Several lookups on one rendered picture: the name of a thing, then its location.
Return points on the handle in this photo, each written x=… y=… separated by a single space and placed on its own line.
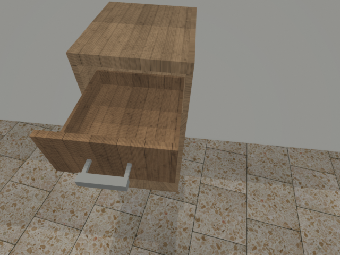
x=119 y=183

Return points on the drawer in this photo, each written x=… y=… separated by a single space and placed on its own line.
x=121 y=118

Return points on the cabinet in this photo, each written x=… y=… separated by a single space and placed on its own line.
x=140 y=38

